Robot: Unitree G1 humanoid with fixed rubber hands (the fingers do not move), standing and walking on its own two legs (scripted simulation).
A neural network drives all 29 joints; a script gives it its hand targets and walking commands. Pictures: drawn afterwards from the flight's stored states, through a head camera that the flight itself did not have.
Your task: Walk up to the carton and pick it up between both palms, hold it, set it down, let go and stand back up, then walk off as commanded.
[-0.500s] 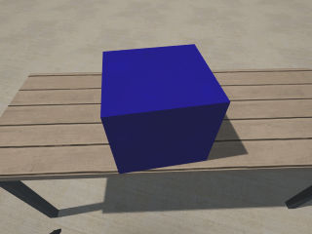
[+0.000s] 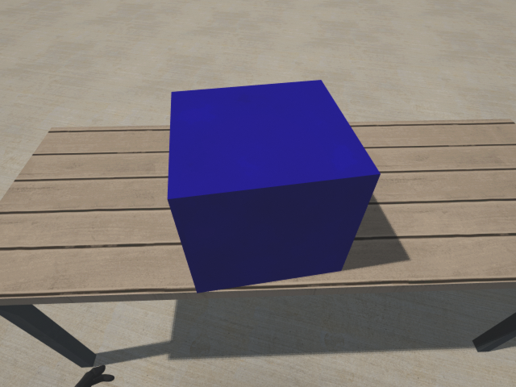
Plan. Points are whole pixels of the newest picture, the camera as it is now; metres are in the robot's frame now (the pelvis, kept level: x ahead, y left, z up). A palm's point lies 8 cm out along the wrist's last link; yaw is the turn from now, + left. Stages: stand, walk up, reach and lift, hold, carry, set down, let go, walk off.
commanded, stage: reach and lift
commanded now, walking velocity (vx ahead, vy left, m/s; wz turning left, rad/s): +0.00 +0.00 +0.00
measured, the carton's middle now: (259, 185) +0.50 +0.02 +0.02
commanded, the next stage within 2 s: none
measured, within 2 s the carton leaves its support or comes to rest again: neither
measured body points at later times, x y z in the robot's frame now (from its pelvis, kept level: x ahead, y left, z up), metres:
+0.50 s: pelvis -0.01 +0.00 +0.00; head +0.00 -0.01 +0.45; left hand +0.16 +0.28 -0.07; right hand +0.14 -0.30 -0.09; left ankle +0.02 +0.10 -0.70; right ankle +0.03 -0.11 -0.70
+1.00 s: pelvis -0.04 -0.01 +0.01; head -0.07 -0.01 +0.46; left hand +0.17 +0.27 -0.02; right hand +0.15 -0.29 -0.04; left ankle +0.02 +0.10 -0.70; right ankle +0.03 -0.11 -0.70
